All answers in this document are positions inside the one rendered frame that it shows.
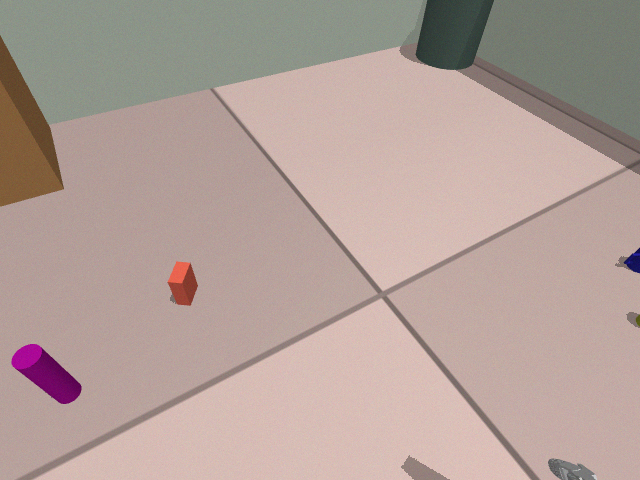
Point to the right robot hand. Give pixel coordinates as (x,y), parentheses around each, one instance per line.
(567,471)

